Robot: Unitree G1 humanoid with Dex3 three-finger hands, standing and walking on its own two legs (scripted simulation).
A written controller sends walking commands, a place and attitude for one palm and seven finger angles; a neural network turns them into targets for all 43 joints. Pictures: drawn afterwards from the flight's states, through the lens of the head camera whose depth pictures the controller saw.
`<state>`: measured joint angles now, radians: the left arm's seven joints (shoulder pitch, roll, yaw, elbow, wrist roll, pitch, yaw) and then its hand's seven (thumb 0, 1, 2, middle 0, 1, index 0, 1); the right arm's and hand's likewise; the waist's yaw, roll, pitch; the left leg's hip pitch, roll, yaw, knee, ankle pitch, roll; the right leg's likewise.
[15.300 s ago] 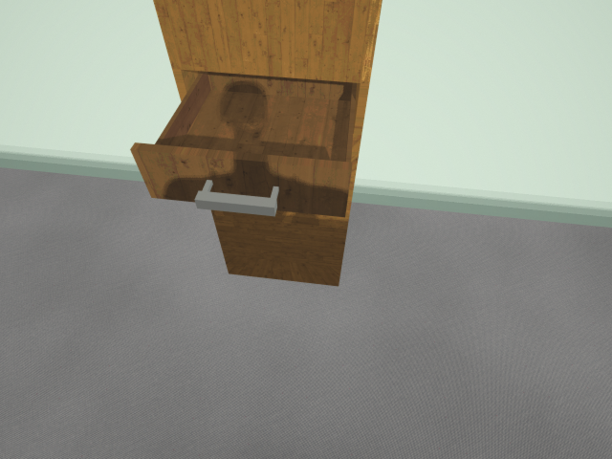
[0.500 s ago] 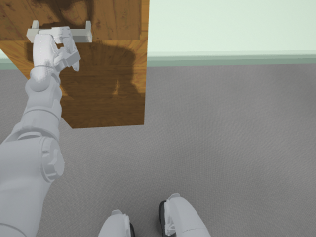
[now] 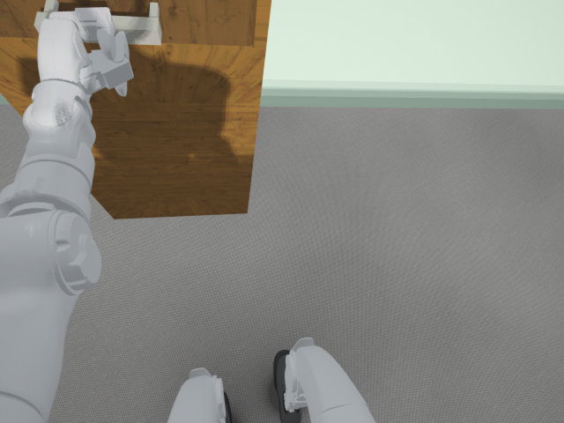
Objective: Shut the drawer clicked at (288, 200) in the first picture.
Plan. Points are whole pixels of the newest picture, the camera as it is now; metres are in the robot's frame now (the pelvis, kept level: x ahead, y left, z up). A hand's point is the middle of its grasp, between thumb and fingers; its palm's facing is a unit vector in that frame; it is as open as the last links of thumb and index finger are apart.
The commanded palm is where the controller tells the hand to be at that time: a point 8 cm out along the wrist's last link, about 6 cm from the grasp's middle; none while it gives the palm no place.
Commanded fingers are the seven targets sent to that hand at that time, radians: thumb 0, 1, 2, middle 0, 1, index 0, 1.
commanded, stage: push the drawer shut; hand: left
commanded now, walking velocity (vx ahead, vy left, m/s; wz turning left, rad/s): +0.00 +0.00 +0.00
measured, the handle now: (103, 18) +0.65 +0.14 +0.08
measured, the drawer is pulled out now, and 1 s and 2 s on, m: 0.00 0.00 0.00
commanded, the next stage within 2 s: pull the fist back off the drawer in 0.06 s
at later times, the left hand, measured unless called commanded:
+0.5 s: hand (125, 60) +0.57 +0.12 +0.09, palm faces -0.06 -1.00 -0.05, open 3.0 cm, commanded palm +0.56 +0.14 +0.09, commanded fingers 0.00 0.90 0.90 -1.40 -1.60 -1.40 -1.60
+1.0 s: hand (120, 70) +0.55 +0.12 +0.09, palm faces -0.03 -1.00 -0.04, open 3.3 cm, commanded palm +0.50 +0.17 +0.09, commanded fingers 0.00 0.90 0.90 -1.40 -1.60 -1.40 -1.60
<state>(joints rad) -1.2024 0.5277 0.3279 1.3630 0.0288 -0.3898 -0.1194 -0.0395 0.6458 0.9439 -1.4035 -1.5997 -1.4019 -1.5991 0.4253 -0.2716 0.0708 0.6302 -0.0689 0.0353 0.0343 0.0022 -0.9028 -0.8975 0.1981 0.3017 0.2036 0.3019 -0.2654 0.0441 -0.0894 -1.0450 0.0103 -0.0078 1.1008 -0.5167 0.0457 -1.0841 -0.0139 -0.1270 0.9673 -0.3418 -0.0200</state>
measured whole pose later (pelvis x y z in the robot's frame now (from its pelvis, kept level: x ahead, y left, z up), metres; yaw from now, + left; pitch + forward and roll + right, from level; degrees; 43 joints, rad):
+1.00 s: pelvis +0.03 +0.00 +0.02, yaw -2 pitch +23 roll -2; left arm -0.91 0.40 0.35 1.11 -0.04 -0.42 -0.12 0.02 0.90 0.91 -1.40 -1.60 -1.40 -1.60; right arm 0.42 -0.27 0.04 0.57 -0.04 0.07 0.05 0.00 -0.90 -0.90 0.20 0.30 0.20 0.30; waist -0.19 0.04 -0.11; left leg -0.86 0.02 0.04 0.99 -0.53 0.04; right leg -0.95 0.01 -0.07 0.90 -0.36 -0.02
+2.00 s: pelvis +0.03 -0.01 +0.08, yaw +0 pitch -4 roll -1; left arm 0.33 0.31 0.19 -0.28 -0.06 -0.08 0.08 0.02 0.90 0.90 -1.41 -1.60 -1.41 -1.60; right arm 0.19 -0.23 0.06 0.61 0.00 -0.06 -0.06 0.01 -0.90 -0.90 0.20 0.30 0.20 0.30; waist 0.05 0.08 0.02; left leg -0.03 -0.02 0.02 0.41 -0.30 0.04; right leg -0.13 0.00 -0.07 0.40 -0.19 -0.01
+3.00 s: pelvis -0.01 +0.01 +0.07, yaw +0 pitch -1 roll +1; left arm 0.59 0.39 0.40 -0.54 -0.02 -0.20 0.12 0.02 0.89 0.90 -1.41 -1.60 -1.41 -1.60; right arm 0.21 -0.22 -0.01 0.53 0.00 -0.03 -0.08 0.01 -0.90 -0.90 0.20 0.30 0.20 0.30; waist 0.01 0.01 0.00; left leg -0.26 -0.07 0.07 0.58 -0.31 0.08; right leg -0.38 -0.05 0.02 0.60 -0.21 0.03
